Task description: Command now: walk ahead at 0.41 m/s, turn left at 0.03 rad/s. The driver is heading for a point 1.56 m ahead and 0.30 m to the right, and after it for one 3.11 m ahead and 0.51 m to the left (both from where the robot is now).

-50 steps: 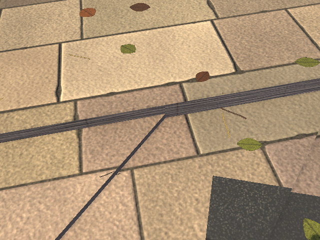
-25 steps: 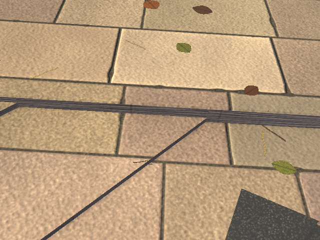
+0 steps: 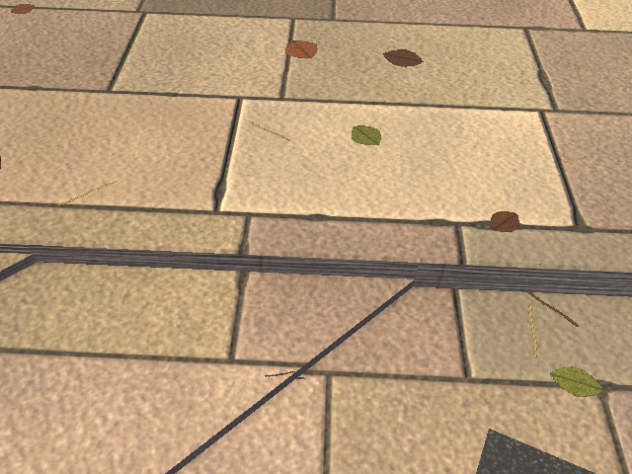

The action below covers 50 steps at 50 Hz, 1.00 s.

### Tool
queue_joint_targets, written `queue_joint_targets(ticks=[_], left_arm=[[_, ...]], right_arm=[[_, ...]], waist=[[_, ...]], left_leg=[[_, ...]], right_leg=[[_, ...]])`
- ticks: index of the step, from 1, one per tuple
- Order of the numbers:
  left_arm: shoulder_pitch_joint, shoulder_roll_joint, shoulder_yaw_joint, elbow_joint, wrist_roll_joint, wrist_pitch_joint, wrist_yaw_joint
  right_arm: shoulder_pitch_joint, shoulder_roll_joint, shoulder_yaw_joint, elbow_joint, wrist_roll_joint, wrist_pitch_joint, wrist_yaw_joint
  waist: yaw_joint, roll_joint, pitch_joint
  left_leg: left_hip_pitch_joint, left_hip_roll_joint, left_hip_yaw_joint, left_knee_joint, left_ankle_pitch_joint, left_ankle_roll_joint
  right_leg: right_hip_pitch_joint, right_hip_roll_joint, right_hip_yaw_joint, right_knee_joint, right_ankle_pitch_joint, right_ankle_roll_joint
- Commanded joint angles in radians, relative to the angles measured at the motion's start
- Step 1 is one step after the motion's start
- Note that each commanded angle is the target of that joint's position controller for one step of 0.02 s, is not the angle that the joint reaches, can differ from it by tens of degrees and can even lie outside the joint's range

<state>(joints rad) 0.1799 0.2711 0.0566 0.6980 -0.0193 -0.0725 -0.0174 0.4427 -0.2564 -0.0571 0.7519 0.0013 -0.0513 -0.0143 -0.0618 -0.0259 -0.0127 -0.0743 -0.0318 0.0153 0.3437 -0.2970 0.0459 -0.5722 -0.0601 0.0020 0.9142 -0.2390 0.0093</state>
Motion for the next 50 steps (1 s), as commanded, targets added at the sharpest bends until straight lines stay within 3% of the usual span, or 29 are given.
queue_joint_targets(ticks=[1, 4, 6, 8, 9, 10, 11, 12, 13, 14, 15, 16, 18, 22, 23, 24, 27, 32, 34, 35, 36, 37, 38, 39, 40, 41, 43, 46, 50], left_arm=[[-0.165, 0.025, -0.009, -0.099, 0.003, -0.027, -0.021], [-0.218, 0.045, -0.010, -0.122, -0.009, -0.025, -0.034], [-0.220, 0.069, -0.003, -0.132, -0.012, -0.027, -0.042], [-0.142, 0.107, 0.015, -0.119, -0.009, -0.027, -0.038], [-0.029, 0.139, 0.034, -0.086, -0.004, -0.023, -0.028], [0.133, 0.181, 0.055, -0.047, -0.004, -0.018, -0.017], [0.278, 0.274, 0.071, -0.029, 0.017, -0.010, -0.003], [0.276, 0.283, 0.062, -0.032, 0.030, -0.019, -0.017], [0.195, 0.193, 0.041, -0.036, 0.016, -0.022, -0.017], [0.142, 0.155, 0.029, -0.038, 0.007, -0.019, -0.015], [0.093, 0.139, 0.023, -0.039, 0.014, -0.017, -0.017], [0.060, 0.116, 0.017, -0.042, 0.025, -0.021, -0.020], [0.041, 0.110, 0.017, -0.035, 0.028, -0.036, -0.017], [0.081, 0.131, 0.021, 0.008, 0.017, -0.050, -0.009], [0.179, 0.116, 0.015, 0.064, 0.044, -0.032, -0.014], [0.191, 0.113, 0.014, 0.072, 0.043, -0.026, -0.018], [0.214, 0.118, 0.015, 0.086, 0.034, -0.023, -0.018], [0.268, 0.136, 0.019, 0.126, 0.046, -0.007, 0.007], [0.255, 0.149, 0.021, 0.138, 0.048, -0.002, 0.014], [0.251, 0.157, 0.022, 0.146, 0.049, 0.002, 0.014], [0.253, 0.147, 0.016, 0.150, 0.044, 0.006, 0.015], [0.250, 0.096, -0.002, 0.111, 0.040, 0.003, 0.015], [0.354, 0.013, -0.017, 0.088, 0.016, 0.001, 0.007], [0.272, 0.115, 0.003, 0.108, 0.045, 0.010, 0.015], [0.208, 0.111, 0.006, 0.095, 0.040, 0.006, 0.007], [0.179, 0.091, -0.002, 0.093, 0.038, 0.003, 0.001], [0.196, 0.072, -0.008, 0.110, 0.057, 0.025, -0.009], [0.178, 0.054, -0.013, 0.115, 0.067, 0.046, -0.021], [0.010, 0.045, -0.019, 0.071, 0.063, 0.050, -0.025]], right_arm=[[-0.056, -0.156, -0.032, -0.073, 0.009, -0.029, -0.001], [-0.002, -0.192, -0.038, -0.042, 0.019, -0.025, 0.007], [-0.002, -0.207, -0.042, -0.030, 0.025, -0.020, 0.010], [-0.030, -0.224, -0.046, -0.025, 0.024, -0.014, 0.011], [-0.036, -0.216, -0.043, -0.022, 0.021, -0.010, 0.010], [-0.035, -0.187, -0.031, -0.028, 0.013, -0.010, 0.006], [-0.004, -0.091, 0.000, -0.068, -0.009, -0.014, 0.003], [0.074, -0.051, 0.015, -0.076, 0.021, -0.034, 0.003], [-0.017, -0.154, -0.011, -0.072, 0.046, -0.041, 0.011], [-0.104, -0.181, -0.016, -0.091, 0.050, -0.045, 0.016], [-0.137, -0.162, -0.012, -0.090, 0.033, -0.048, 0.012], [-0.144, -0.151, -0.014, -0.083, 0.017, -0.044, 0.010], [-0.100, -0.123, -0.010, -0.064, 0.018, -0.028, 0.013], [-0.204, -0.107, -0.005, -0.091, 0.001, -0.014, 0.004], [-0.234, -0.068, 0.013, -0.092, -0.083, 0.009, 0.036], [-0.252, -0.044, 0.018, -0.097, -0.079, 0.017, 0.049], [-0.339, -0.047, 0.025, -0.107, -0.047, 0.019, 0.066], [-0.450, -0.081, 0.023, -0.137, -0.045, 0.009, 0.061], [-0.387, -0.090, 0.019, -0.115, -0.045, 0.001, 0.053], [-0.291, -0.103, 0.010, -0.083, -0.047, -0.005, 0.043], [-0.131, -0.125, -0.002, -0.029, -0.057, -0.017, 0.031], [0.056, -0.201, -0.021, 0.002, -0.078, -0.024, 0.016], [0.055, -0.296, -0.047, 0.018, -0.070, -0.017, 0.012], [-0.012, -0.217, -0.035, 0.012, -0.033, -0.011, 0.017], [-0.090, -0.155, -0.018, 0.008, -0.025, -0.012, 0.020], [-0.130, -0.111, -0.005, 0.012, -0.027, -0.018, 0.025], [-0.144, -0.075, 0.007, 0.038, -0.021, -0.031, 0.021], [-0.098, -0.094, 0.002, 0.086, -0.009, -0.051, 0.023], [-0.033, -0.090, 0.005, 0.141, -0.012, -0.046, 0.023]], waist=[[-0.015, 0.101, 0.098], [-0.035, 0.119, 0.118], [-0.020, 0.129, 0.126], [0.047, 0.141, 0.078], [0.109, 0.128, 0.000], [0.185, 0.109, -0.110], [0.204, -0.110, -0.256], [0.148, -0.299, -0.346], [0.154, -0.170, -0.205], [0.140, -0.099, -0.090], [0.109, -0.022, -0.042], [0.082, -0.016, -0.002], [0.045, -0.061, -0.011], [0.055, -0.017, 0.057], [0.055, 0.041, 0.073], [0.060, 0.000, 0.080], [0.091, -0.048, 0.070], [0.112, -0.039, 0.093], [0.080, -0.052, 0.065], [0.038, -0.050, 0.011], [-0.027, -0.018, -0.086], [-0.089, 0.094, -0.232], [-0.013, 0.347, -0.276], [-0.017, 0.143, -0.169], [0.013, 0.089, -0.058], [0.033, 0.055, -0.009], [0.074, 0.093, 0.016], [0.090, 0.088, 0.027], [0.055, 0.082, 0.083]], left_leg=[[-0.003, 0.219, -0.178, -0.218, 0.094, 0.176], [-0.009, 0.246, -0.161, -0.215, 0.120, 0.169], [0.020, 0.275, -0.162, -0.196, 0.155, 0.154], [0.046, 0.272, -0.130, -0.091, 0.415, 0.122], [0.030, 0.234, -0.082, 0.063, 0.596, 0.096], [-0.080, 0.191, -0.038, 0.280, 0.612, 0.059], [-0.354, 0.091, 0.003, 0.670, 0.227, 0.000], [-0.571, -0.037, -0.133, 0.897, -0.275, -0.024], [-0.682, 0.035, -0.166, 0.992, -0.215, -0.019], [-0.701, 0.088, -0.126, 0.973, -0.118, -0.002], [-0.665, 0.128, -0.107, 0.927, -0.037, 0.000], [-0.627, 0.158, -0.108, 0.874, 0.027, 0.001], [-0.558, 0.178, -0.102, 0.843, 0.086, -0.016], [-0.649, 0.188, -0.088, 0.688, 0.195, -0.056], [-0.597, 0.158, -0.007, 0.636, 0.213, -0.059], [-0.570, 0.149, 0.008, 0.569, 0.260, -0.056], [-0.527, 0.130, 0.030, 0.415, 0.347, -0.044], [-0.550, 0.105, 0.022, 0.261, 0.226, 0.001], [-0.420, 0.058, 0.041, 0.199, 0.135, 0.033], [-0.289, 0.017, 0.060, 0.159, 0.100, 0.054], [-0.072, 0.012, 0.056, 0.105, 0.124, 0.084], [0.199, 0.246, -0.198, 0.098, 0.032, 0.139], [0.384, 0.470, -0.683, -0.043, -0.022, 0.261], [0.294, 0.421, -0.667, -0.080, -0.066, 0.237], [0.176, 0.380, -0.504, -0.085, -0.011, 0.217], [0.078, 0.331, -0.394, -0.116, 0.108, 0.194], [-0.019, 0.258, -0.253, -0.158, 0.240, 0.150], [-0.033, 0.234, -0.171, -0.189, 0.385, 0.160], [0.006, 0.206, -0.103, -0.221, 0.443, 0.155]], right_leg=[[-0.080, -0.005, -0.021, -0.186, 0.120, 0.007], [0.001, 0.019, -0.044, -0.301, 0.159, -0.002], [0.032, 0.023, -0.038, -0.349, 0.156, -0.031], [0.153, 0.055, -0.059, -0.390, 0.149, -0.071], [0.311, 0.086, -0.081, -0.405, 0.141, -0.097], [0.546, 0.054, -0.048, -0.378, 0.141, -0.129], [0.841, -0.195, 0.304, -0.420, 0.008, -0.214], [0.936, -0.334, 0.782, -0.635, -0.254, -0.318], [0.832, -0.315, 0.717, -0.682, -0.374, -0.282], [0.705, -0.285, 0.555, -0.679, -0.299, -0.250], [0.592, -0.237, 0.451, -0.691, -0.177, -0.233], [0.507, -0.184, 0.364, -0.715, -0.074, -0.219], [0.432, -0.156, 0.285, -0.763, 0.033, -0.237], [0.409, -0.140, 0.174, -0.809, 0.186, -0.251], [0.359, -0.113, 0.105, -0.811, 0.291, -0.223], [0.352, -0.080, 0.061, -0.796, 0.348, -0.201], [0.406, -0.082, 0.043, -0.787, 0.345, -0.177], [0.627, -0.170, 0.087, -0.729, 0.400, -0.185], [0.647, -0.172, 0.070, -0.634, 0.603, -0.165], [0.645, -0.152, 0.050, -0.502, 0.757, -0.155], [0.582, -0.105, 0.009, -0.305, 0.765, -0.136], [0.384, -0.052, -0.033, 0.003, 0.439, -0.115], [0.010, 0.150, -0.050, 0.294, -0.275, -0.077], [-0.079, 0.090, 0.063, 0.351, -0.243, -0.089], [-0.084, 0.048, 0.061, 0.336, -0.147, -0.093], [-0.047, 0.014, 0.055, 0.286, -0.088, -0.089], [0.035, -0.016, 0.037, 0.225, -0.042, -0.064], [0.017, -0.024, 0.008, 0.195, -0.001, -0.036], [-0.103, -0.047, -0.032, 0.064, 0.105, -0.008]])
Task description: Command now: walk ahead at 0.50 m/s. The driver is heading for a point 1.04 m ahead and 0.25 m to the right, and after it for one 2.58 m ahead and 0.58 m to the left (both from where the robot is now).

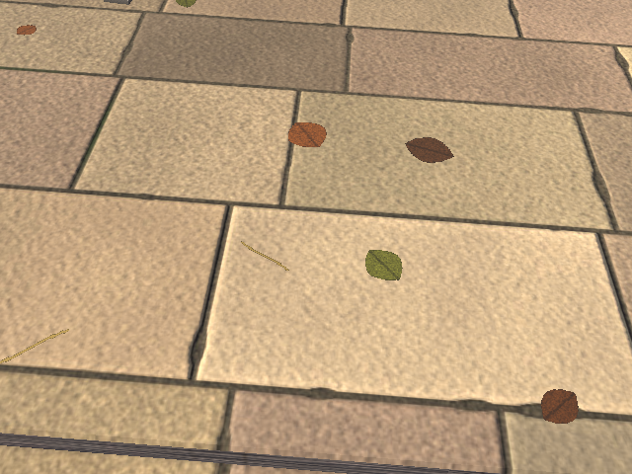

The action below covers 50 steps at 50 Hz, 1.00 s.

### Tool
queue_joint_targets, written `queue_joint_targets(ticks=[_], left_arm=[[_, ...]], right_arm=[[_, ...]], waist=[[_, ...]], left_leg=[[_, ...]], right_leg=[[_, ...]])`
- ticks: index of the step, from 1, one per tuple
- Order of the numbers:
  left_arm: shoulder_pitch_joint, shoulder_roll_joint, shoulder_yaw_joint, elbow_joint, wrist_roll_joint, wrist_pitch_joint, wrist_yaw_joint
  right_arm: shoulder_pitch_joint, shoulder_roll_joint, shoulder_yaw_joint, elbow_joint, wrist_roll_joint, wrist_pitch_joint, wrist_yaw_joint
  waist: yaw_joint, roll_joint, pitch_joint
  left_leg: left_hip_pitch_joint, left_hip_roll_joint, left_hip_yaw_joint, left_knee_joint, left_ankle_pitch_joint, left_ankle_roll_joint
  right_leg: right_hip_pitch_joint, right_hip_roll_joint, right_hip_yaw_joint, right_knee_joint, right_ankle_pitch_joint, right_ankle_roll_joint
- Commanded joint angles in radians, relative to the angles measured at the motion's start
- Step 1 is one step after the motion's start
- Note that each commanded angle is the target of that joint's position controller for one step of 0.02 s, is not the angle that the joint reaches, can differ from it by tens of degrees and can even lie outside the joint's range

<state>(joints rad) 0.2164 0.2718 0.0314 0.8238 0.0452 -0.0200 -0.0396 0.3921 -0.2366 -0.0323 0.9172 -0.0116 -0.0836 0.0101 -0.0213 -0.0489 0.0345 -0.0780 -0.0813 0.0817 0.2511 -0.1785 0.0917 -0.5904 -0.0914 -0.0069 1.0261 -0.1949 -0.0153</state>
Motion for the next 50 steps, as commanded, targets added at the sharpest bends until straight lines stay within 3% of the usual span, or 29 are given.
queue_joint_targets(ticks=[1, 7, 9, 11, 12, 13, 14, 15, 16, 17, 19, 22, 25, 29, 31, 33, 34, 36, 38, 39, 40, 41, 42, 43, 44, 46, 47, 48, 50], left_arm=[[-0.064, 0.037, 0.002, -0.066, -0.004, -0.004, -0.003], [-0.218, 0.023, -0.012, -0.110, -0.012, -0.010, 0.009], [-0.199, 0.017, -0.014, -0.109, -0.012, -0.012, 0.021], [-0.105, 0.035, -0.002, -0.080, -0.012, -0.020, 0.033], [-0.013, 0.057, 0.013, -0.040, -0.012, -0.031, 0.039], [0.105, 0.053, 0.025, 0.006, -0.011, -0.040, 0.045], [0.248, 0.114, 0.056, 0.060, -0.002, -0.037, 0.052], [0.349, 0.156, 0.072, 0.094, 0.005, -0.029, 0.053], [0.313, 0.162, 0.070, 0.084, 0.004, -0.020, 0.053], [0.187, 0.115, 0.058, 0.069, 0.000, -0.016, 0.053], [0.104, 0.008, 0.025, 0.086, -0.001, -0.028, 0.044], [0.119, 0.012, 0.020, 0.130, -0.013, -0.053, 0.045], [0.128, 0.032, 0.021, 0.149, -0.007, -0.064, 0.047], [0.260, 0.028, 0.021, 0.196, 0.002, -0.073, 0.063], [0.289, 0.040, 0.024, 0.208, 0.001, -0.075, 0.072], [0.316, 0.038, 0.025, 0.219, 0.001, -0.073, 0.083], [0.283, 0.036, 0.025, 0.204, -0.010, -0.065, 0.080], [0.264, 0.057, 0.031, 0.208, -0.022, -0.055, 0.074], [0.226, 0.117, 0.044, 0.200, -0.023, -0.056, 0.052], [0.167, 0.126, 0.049, 0.192, -0.034, -0.052, 0.035], [0.178, 0.062, 0.043, 0.145, -0.065, -0.055, 0.015], [0.138, -0.040, 0.027, 0.074, -0.045, -0.059, -0.014], [0.163, -0.057, 0.037, 0.068, -0.030, -0.056, -0.015], [0.140, -0.048, 0.041, 0.037, -0.019, -0.048, -0.002], [0.100, -0.048, 0.043, 0.022, -0.014, -0.040, 0.009], [0.147, -0.073, 0.042, 0.022, -0.026, -0.016, 0.018], [0.123, -0.032, 0.053, 0.033, -0.119, -0.021, 0.037], [0.099, -0.023, 0.050, 0.014, -0.124, -0.024, 0.043], [0.028, -0.028, 0.047, -0.003, -0.104, -0.017, 0.040]], right_arm=[[0.027, -0.110, -0.019, -0.014, -0.001, -0.012, -0.001], [0.108, -0.117, -0.017, 0.049, -0.011, -0.006, -0.012], [0.109, -0.112, -0.015, 0.066, -0.017, -0.001, -0.021], [0.064, -0.131, -0.018, 0.069, -0.018, -0.001, -0.026], [0.095, -0.119, -0.014, 0.084, -0.015, 0.005, -0.025], [0.113, -0.127, -0.011, 0.101, 0.007, 0.007, -0.024], [0.098, -0.114, -0.004, 0.091, 0.024, 0.004, -0.017], [0.040, -0.048, 0.008, 0.052, 0.027, -0.002, -0.010], [-0.010, -0.082, -0.009, 0.035, 0.019, 0.003, -0.015], [-0.085, -0.080, -0.011, 0.000, 0.003, 0.008, -0.013], [-0.118, -0.050, -0.015, -0.016, -0.012, 0.027, 0.002], [-0.115, 0.007, -0.008, -0.036, -0.024, 0.070, 0.020], [-0.241, -0.015, -0.009, -0.101, -0.024, 0.080, 0.026], [-0.375, -0.010, -0.008, -0.178, -0.036, 0.090, 0.004], [-0.499, 0.003, 0.008, -0.258, -0.046, 0.086, 0.000], [-0.570, 0.010, 0.023, -0.311, -0.041, 0.086, 0.007], [-0.561, 0.012, 0.032, -0.310, -0.034, 0.090, 0.018], [-0.527, 0.043, 0.041, -0.306, -0.024, 0.105, 0.021], [-0.273, -0.002, 0.010, -0.237, -0.015, 0.111, -0.001], [0.003, -0.046, -0.017, -0.168, 0.006, 0.096, -0.016], [0.130, -0.173, -0.062, -0.128, -0.007, 0.070, -0.028], [0.131, -0.257, -0.079, -0.101, -0.016, 0.057, -0.030], [-0.059, -0.244, -0.075, -0.129, -0.030, 0.047, -0.025], [-0.185, -0.169, -0.061, -0.145, -0.027, 0.039, -0.016], [-0.218, -0.067, -0.039, -0.126, -0.028, 0.025, -0.006], [-0.209, 0.034, -0.017, -0.082, -0.028, 0.000, -0.001], [-0.185, 0.071, -0.003, -0.048, -0.008, -0.029, 0.007], [-0.149, 0.063, -0.006, -0.021, 0.001, -0.042, 0.007], [-0.115, 0.037, -0.012, 0.013, 0.001, -0.040, -0.010]], waist=[[0.008, 0.104, 0.041], [-0.033, 0.115, 0.065], [-0.019, 0.125, 0.062], [0.038, 0.130, 0.019], [0.055, 0.063, -0.056], [0.099, 0.048, -0.128], [0.153, -0.001, -0.211], [0.165, -0.148, -0.314], [0.155, -0.009, -0.270], [0.102, 0.044, -0.134], [0.029, 0.032, -0.013], [-0.027, -0.001, 0.014], [-0.038, -0.014, 0.070], [-0.006, -0.005, 0.097], [0.008, 0.026, 0.102], [0.031, 0.014, 0.086], [0.025, 0.032, 0.067], [0.009, -0.019, 0.034], [-0.100, -0.102, -0.114], [-0.245, -0.113, -0.214], [-0.253, 0.101, -0.320], [-0.184, 0.375, -0.368], [-0.060, 0.262, -0.290], [0.016, 0.146, -0.142], [0.034, 0.060, -0.034], [0.089, 0.104, 0.000], [0.042, 0.163, -0.063], [0.047, 0.160, -0.060], [0.039, 0.128, -0.019]], left_leg=[[0.016, 0.246, -0.151, -0.127, 0.348, 0.103], [0.140, 0.286, -0.129, -0.086, 0.490, 0.096], [0.179, 0.305, -0.128, -0.040, 0.583, 0.100], [0.167, 0.289, -0.099, 0.095, 0.874, 0.073], [0.160, 0.242, -0.074, 0.263, 0.999, 0.059], [0.010, 0.215, -0.058, 0.454, 0.903, 0.033], [-0.271, 0.167, -0.053, 0.694, 0.573, -0.005], [-0.494, 0.043, -0.043, 1.054, -0.331, -0.037], [-0.612, 0.031, -0.155, 1.193, -0.316, -0.028], [-0.678, 0.101, -0.143, 1.193, -0.244, -0.011], [-0.648, 0.140, -0.120, 1.195, -0.208, 0.003], [-0.665, 0.140, -0.091, 1.291, -0.161, -0.009], [-0.746, 0.159, -0.055, 1.207, -0.071, -0.037], [-1.027, 0.187, -0.040, 1.382, -0.177, -0.062], [-1.144, 0.211, -0.036, 1.343, -0.256, -0.065], [-1.129, 0.214, -0.021, 1.233, -0.283, -0.068], [-0.967, 0.200, 0.019, 1.035, -0.247, -0.071], [-0.688, 0.152, 0.066, 0.805, -0.254, -0.039], [-0.395, 0.043, 0.138, 0.805, -0.413, 0.023], [-0.095, 0.018, 0.050, 0.661, -0.304, 0.053], [0.157, 0.213, -0.319, 0.407, -0.540, 0.058], [0.148, 0.407, -0.791, 0.024, -0.845, 0.025], [0.022, 0.469, -0.940, -0.065, -0.872, 0.042], [-0.139, 0.487, -0.807, -0.027, -0.829, 0.054], [-0.256, 0.442, -0.623, 0.026, -0.658, 0.045], [-0.332, 0.370, -0.343, 0.054, -0.346, -0.004], [-0.228, 0.373, -0.257, 0.019, -0.166, -0.002], [-0.187, 0.363, -0.201, 0.007, -0.057, -0.009], [-0.132, 0.334, -0.070, -0.019, 0.109, -0.027]], right_leg=[[-0.083, -0.013, -0.033, -0.105, 0.088, 0.019], [-0.058, 0.022, -0.073, -0.321, 0.135, -0.016], [-0.020, 0.044, -0.090, -0.338, 0.051, -0.046], [0.150, 0.105, -0.111, -0.393, 0.004, -0.082], [0.299, 0.161, -0.153, -0.424, 0.009, -0.093], [0.569, 0.148, -0.137, -0.511, 0.127, -0.107], [0.884, 0.011, 0.033, -0.537, 0.103, -0.152], [1.044, -0.249, 0.356, -0.618, 0.048, -0.217], [0.938, -0.293, 0.489, -0.733, -0.073, -0.269], [0.790, -0.268, 0.417, -0.778, -0.230, -0.246], [0.564, -0.194, 0.282, -0.828, -0.222, -0.177], [0.418, -0.152, 0.152, -0.879, -0.219, -0.150], [0.353, -0.125, 0.074, -0.953, -0.193, -0.167], [0.525, -0.174, 0.129, -0.977, -0.202, -0.247], [0.616, -0.173, 0.141, -0.998, -0.224, -0.235], [0.672, -0.159, 0.119, -1.032, -0.162, -0.221], [0.609, -0.126, 0.077, -1.065, -0.096, -0.222], [0.577, -0.128, 0.043, -1.088, 0.143, -0.213], [0.616, -0.154, -0.038, -0.813, 0.795, -0.193], [0.537, -0.136, -0.055, -0.498, 0.919, -0.141], [0.264, -0.018, -0.052, -0.098, 0.486, -0.067], [0.060, 0.153, 0.036, 0.238, -0.212, -0.034], [-0.047, 0.129, 0.185, 0.445, -0.097, -0.069], [-0.082, 0.062, 0.113, 0.503, -0.029, -0.091], [-0.091, 0.020, 0.065, 0.501, 0.014, -0.100], [-0.060, -0.003, 0.085, 0.483, 0.040, -0.097], [-0.084, -0.019, 0.128, 0.522, 0.083, -0.109], [-0.121, -0.020, 0.146, 0.499, 0.112, -0.113], [-0.186, -0.016, 0.144, 0.407, 0.113, -0.100]])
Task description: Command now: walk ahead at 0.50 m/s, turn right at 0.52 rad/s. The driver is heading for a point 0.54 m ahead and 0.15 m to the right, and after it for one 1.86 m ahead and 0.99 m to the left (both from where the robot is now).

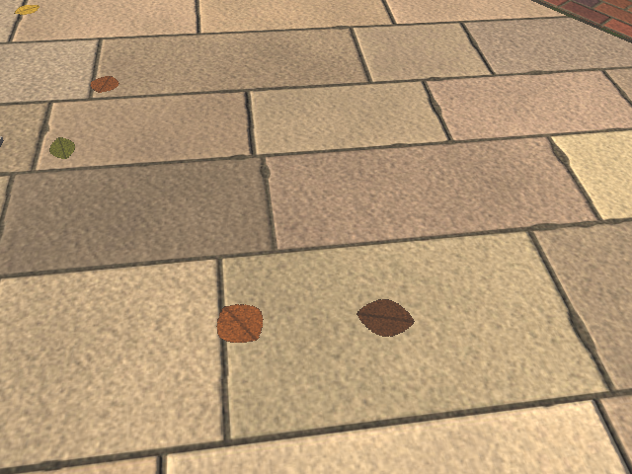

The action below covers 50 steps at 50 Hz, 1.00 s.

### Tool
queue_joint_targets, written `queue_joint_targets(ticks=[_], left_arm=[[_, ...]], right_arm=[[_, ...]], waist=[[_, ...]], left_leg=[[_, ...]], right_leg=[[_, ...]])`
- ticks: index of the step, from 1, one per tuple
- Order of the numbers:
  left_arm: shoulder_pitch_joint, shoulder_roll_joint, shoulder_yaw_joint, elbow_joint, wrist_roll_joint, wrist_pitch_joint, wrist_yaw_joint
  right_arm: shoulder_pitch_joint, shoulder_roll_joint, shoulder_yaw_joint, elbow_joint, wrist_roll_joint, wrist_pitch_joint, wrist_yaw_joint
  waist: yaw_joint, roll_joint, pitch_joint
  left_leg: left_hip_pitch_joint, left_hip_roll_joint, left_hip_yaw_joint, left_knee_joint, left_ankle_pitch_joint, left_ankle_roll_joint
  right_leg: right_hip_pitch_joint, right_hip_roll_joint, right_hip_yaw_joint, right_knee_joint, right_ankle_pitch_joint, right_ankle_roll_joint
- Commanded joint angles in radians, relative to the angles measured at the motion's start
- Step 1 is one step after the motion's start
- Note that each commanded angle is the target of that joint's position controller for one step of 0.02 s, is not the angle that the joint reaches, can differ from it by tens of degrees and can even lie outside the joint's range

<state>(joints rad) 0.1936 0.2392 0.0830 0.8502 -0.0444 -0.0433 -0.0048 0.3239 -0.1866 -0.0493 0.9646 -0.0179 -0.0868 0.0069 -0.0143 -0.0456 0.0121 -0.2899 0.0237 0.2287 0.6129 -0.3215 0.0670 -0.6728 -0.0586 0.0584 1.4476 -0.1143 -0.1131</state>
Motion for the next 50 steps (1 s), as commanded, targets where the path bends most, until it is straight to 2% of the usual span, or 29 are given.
queue_joint_targets(ticks=[1, 5, 8, 11, 14, 16, 17, 18, 19, 20, 21, 22, 23, 25, 27, 29, 32, 34, 37, 39, 40, 41, 42, 43, 44, 45, 46, 48, 50], left_arm=[[0.014, 0.008, -0.004, -0.042, -0.008, 0.014, 0.001], [-0.078, 0.020, 0.002, -0.085, 0.008, 0.021, -0.023], [-0.202, 0.003, -0.012, -0.134, 0.008, 0.018, -0.043], [-0.273, -0.001, -0.014, -0.173, 0.008, 0.008, -0.063], [-0.220, 0.050, 0.005, -0.184, 0.001, 0.014, -0.071], [-0.069, 0.123, 0.036, -0.161, -0.007, 0.023, -0.064], [0.084, 0.183, 0.068, -0.122, -0.004, 0.023, -0.052], [0.198, 0.222, 0.088, -0.090, 0.008, 0.029, -0.028], [0.145, 0.301, 0.097, -0.116, 0.024, 0.022, -0.020], [0.162, 0.228, 0.068, -0.121, 0.041, 0.001, -0.025], [0.136, 0.160, 0.052, -0.125, 0.040, -0.018, -0.026], [0.067, 0.123, 0.039, -0.128, 0.027, -0.035, -0.035], [0.017, 0.095, 0.027, -0.136, 0.017, -0.045, -0.035], [-0.006, 0.098, 0.019, -0.151, 0.025, -0.051, -0.024], [0.026, 0.132, 0.025, -0.151, 0.026, -0.049, -0.008], [0.050, 0.161, 0.031, -0.153, 0.032, -0.042, 0.008], [0.140, 0.134, 0.022, -0.123, 0.030, -0.026, 0.020], [0.181, 0.126, 0.014, -0.102, 0.032, -0.022, 0.020], [0.168, 0.123, 0.009, -0.096, 0.045, -0.017, 0.023], [0.115, 0.139, 0.013, -0.108, 0.049, -0.014, 0.029], [0.090, 0.142, 0.014, -0.121, 0.049, -0.012, 0.034], [0.098, 0.109, 0.002, -0.157, 0.069, -0.016, 0.038], [0.265, 0.057, -0.020, -0.147, 0.068, -0.020, 0.031], [0.258, 0.137, -0.012, -0.139, 0.057, -0.016, 0.018], [0.149, 0.166, -0.003, -0.167, 0.033, -0.002, 0.016], [0.074, 0.160, -0.004, -0.184, 0.039, 0.013, 0.023], [0.031, 0.155, -0.003, -0.201, 0.050, 0.030, 0.034], [0.054, 0.116, -0.009, -0.217, 0.053, 0.051, 0.045], [0.075, 0.082, -0.019, -0.209, 0.056, 0.046, 0.055]], right_arm=[[-0.045, -0.025, 0.002, -0.028, 0.002, -0.032, -0.017], [-0.017, -0.095, -0.004, -0.031, -0.010, -0.032, -0.055], [0.027, -0.150, -0.014, -0.036, 0.004, -0.027, -0.073], [0.059, -0.197, -0.033, -0.037, 0.019, -0.012, -0.076], [0.031, -0.245, -0.056, -0.057, 0.034, 0.014, -0.073], [-0.018, -0.273, -0.070, -0.082, 0.039, 0.030, -0.064], [-0.050, -0.270, -0.071, -0.093, 0.047, 0.033, -0.055], [-0.070, -0.235, -0.063, -0.109, 0.033, 0.023, -0.048], [-0.028, -0.082, -0.024, -0.184, 0.013, -0.013, -0.034], [-0.093, -0.134, -0.023, -0.218, 0.048, -0.069, -0.014], [-0.173, -0.166, -0.025, -0.248, 0.077, -0.092, -0.004], [-0.172, -0.174, -0.027, -0.245, 0.068, -0.096, -0.006], [-0.156, -0.189, -0.034, -0.236, 0.046, -0.086, -0.015], [-0.134, -0.203, -0.046, -0.245, 0.019, -0.056, -0.019], [-0.181, -0.175, -0.036, -0.275, 0.005, -0.038, -0.025], [-0.265, -0.140, -0.019, -0.303, -0.004, -0.031, -0.028], [-0.345, -0.101, 0.001, -0.308, 0.001, -0.039, -0.014], [-0.369, -0.116, -0.002, -0.311, 0.015, -0.042, -0.001], [-0.383, -0.151, -0.013, -0.321, 0.014, -0.043, 0.016], [-0.283, -0.185, -0.030, -0.295, 0.008, -0.049, 0.025], [-0.197, -0.216, -0.042, -0.274, 0.003, -0.053, 0.028], [-0.088, -0.280, -0.054, -0.269, -0.014, -0.055, 0.027], [-0.077, -0.292, -0.049, -0.274, -0.021, -0.043, 0.028], [-0.053, -0.238, -0.044, -0.277, 0.009, -0.021, 0.024], [-0.123, -0.220, -0.042, -0.306, 0.021, 0.001, 0.015], [-0.170, -0.205, -0.035, -0.322, 0.022, 0.023, 0.004], [-0.200, -0.209, -0.032, -0.336, 0.020, 0.039, -0.005], [-0.236, -0.214, -0.036, -0.348, 0.009, 0.058, -0.010], [-0.226, -0.225, -0.047, -0.356, 0.005, 0.068, -0.016]], waist=[[0.033, 0.100, 0.028], [0.015, 0.098, 0.049], [-0.029, 0.076, 0.078], [-0.041, 0.086, 0.083], [0.015, 0.142, 0.032], [0.104, 0.183, -0.038], [0.184, 0.157, -0.106], [0.221, 0.072, -0.146], [0.088, -0.216, -0.194], [0.120, -0.110, -0.320], [0.119, -0.032, -0.206], [0.057, 0.085, -0.105], [0.020, 0.117, -0.084], [-0.020, 0.112, -0.062], [-0.018, 0.096, -0.038], [0.007, 0.057, -0.012], [0.080, -0.011, -0.047], [0.105, -0.049, -0.058], [0.098, -0.062, -0.061], [0.033, -0.063, -0.100], [-0.014, -0.049, -0.143], [-0.035, 0.064, -0.262], [0.024, 0.305, -0.395], [-0.015, 0.235, -0.466], [-0.029, 0.173, -0.350], [-0.027, 0.081, -0.256], [-0.010, 0.040, -0.180], [0.046, 0.107, -0.107], [0.047, 0.164, -0.131]], left_leg=[[0.083, 0.204, -0.156, -0.399, 0.304, -0.008], [0.149, 0.170, -0.041, -0.456, 0.403, -0.008], [0.230, 0.194, 0.002, -0.482, 0.461, -0.014], [0.366, 0.236, 0.038, -0.419, 0.735, -0.014], [0.475, 0.264, 0.059, -0.264, 1.136, 0.008], [0.479, 0.269, 0.052, -0.050, 1.269, 0.028], [0.398, 0.231, 0.058, 0.161, 1.165, 0.014], [0.131, 0.163, 0.026, 0.457, 0.709, -0.020], [-0.374, -0.084, -0.072, 0.867, -0.207, -0.091], [-0.509, -0.086, -0.340, 0.973, -0.229, -0.059], [-0.559, -0.022, -0.362, 0.909, -0.125, -0.027], [-0.523, 0.023, -0.352, 0.795, -0.046, -0.024], [-0.463, 0.060, -0.349, 0.704, -0.007, -0.040], [-0.367, 0.089, -0.344, 0.602, 0.028, -0.079], [-0.370, 0.097, -0.310, 0.488, 0.054, -0.112], [-0.349, 0.081, -0.271, 0.303, 0.173, -0.132], [-0.208, 0.016, -0.213, 0.047, 0.453, -0.120], [-0.192, 0.000, -0.215, -0.031, 0.532, -0.101], [-0.230, -0.009, -0.232, -0.101, 0.439, -0.044], [-0.140, -0.041, -0.214, -0.154, 0.401, 0.003], [-0.020, -0.037, -0.220, -0.187, 0.534, 0.030], [0.252, 0.114, -0.402, -0.102, 0.931, 0.112], [0.554, 0.371, -0.757, -0.094, 1.165, 0.336], [0.561, 0.355, -0.862, -0.165, 0.877, 0.342], [0.468, 0.308, -0.792, -0.189, 0.612, 0.298], [0.321, 0.262, -0.731, -0.232, 0.434, 0.253], [0.168, 0.234, -0.702, -0.279, 0.324, 0.228], [-0.041, 0.142, -0.621, -0.331, 0.214, 0.177], [-0.088, 0.097, -0.567, -0.325, 0.297, 0.171]], right_leg=[[-0.114, -0.042, 0.057, -0.084, 0.044, 0.010], [-0.131, -0.022, -0.021, -0.328, 0.180, 0.048], [-0.097, -0.016, -0.103, -0.592, 0.208, 0.051], [-0.057, 0.007, -0.164, -0.756, 0.141, 0.028], [0.044, 0.068, -0.218, -0.793, 0.018, -0.015], [0.212, 0.109, -0.223, -0.817, -0.079, -0.062], [0.432, 0.135, -0.200, -0.928, -0.024, -0.098], [0.704, 0.067, -0.040, -0.936, -0.035, -0.136], [1.011, -0.187, 0.545, -1.011, -0.111, -0.348], [1.065, -0.257, 0.799, -1.187, -0.278, -0.400], [0.965, -0.237, 0.659, -1.213, -0.245, -0.331], [0.807, -0.190, 0.525, -1.212, -0.121, -0.279], [0.702, -0.146, 0.429, -1.210, -0.029, -0.241], [0.554, -0.099, 0.351, -1.223, 0.080, -0.222], [0.468, -0.082, 0.296, -1.223, 0.177, -0.215], [0.397, -0.037, 0.201, -1.209, 0.285, -0.182], [0.375, 0.028, 0.069, -1.145, 0.417, -0.093], [0.441, 0.000, 0.084, -1.128, 0.369, -0.073], [0.581, -0.065, 0.117, -1.032, 0.407, -0.056], [0.624, -0.065, 0.105, -0.904, 0.560, -0.030], [0.605, -0.019, 0.069, -0.770, 0.585, 0.004], [0.423, 0.055, 0.031, -0.488, 0.301, 0.055], [0.110, 0.172, -0.006, -0.142, -0.509, 0.147], [0.045, 0.138, 0.083, -0.057, -0.537, 0.154], [-0.036, 0.101, 0.083, -0.005, -0.469, 0.163], [-0.055, 0.080, 0.059, -0.035, -0.413, 0.165], [-0.030, 0.064, 0.053, -0.090, -0.370, 0.167], [0.090, 0.053, 0.028, -0.295, -0.342, 0.161], [0.169, 0.082, -0.007, -0.441, -0.338, 0.172]])
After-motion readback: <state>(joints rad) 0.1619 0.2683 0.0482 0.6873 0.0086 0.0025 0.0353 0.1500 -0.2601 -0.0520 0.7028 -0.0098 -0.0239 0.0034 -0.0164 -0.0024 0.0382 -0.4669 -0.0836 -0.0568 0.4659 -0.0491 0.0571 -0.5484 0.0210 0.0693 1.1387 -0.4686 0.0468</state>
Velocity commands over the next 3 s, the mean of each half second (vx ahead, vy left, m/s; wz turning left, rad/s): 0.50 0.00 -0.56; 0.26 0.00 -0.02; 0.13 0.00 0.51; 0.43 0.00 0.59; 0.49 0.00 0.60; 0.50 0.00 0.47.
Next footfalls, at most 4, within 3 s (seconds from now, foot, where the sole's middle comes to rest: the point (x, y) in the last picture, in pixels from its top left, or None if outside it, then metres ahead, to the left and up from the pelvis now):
0.36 right None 0.37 -0.10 -0.76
0.80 left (321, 393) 0.69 -0.01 -0.76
1.20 right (418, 430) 0.61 -0.22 -0.76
1.66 left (289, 416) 0.64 0.06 -0.76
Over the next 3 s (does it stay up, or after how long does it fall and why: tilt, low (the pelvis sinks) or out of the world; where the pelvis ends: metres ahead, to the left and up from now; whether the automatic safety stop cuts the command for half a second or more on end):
stays up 1.17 0.31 0.02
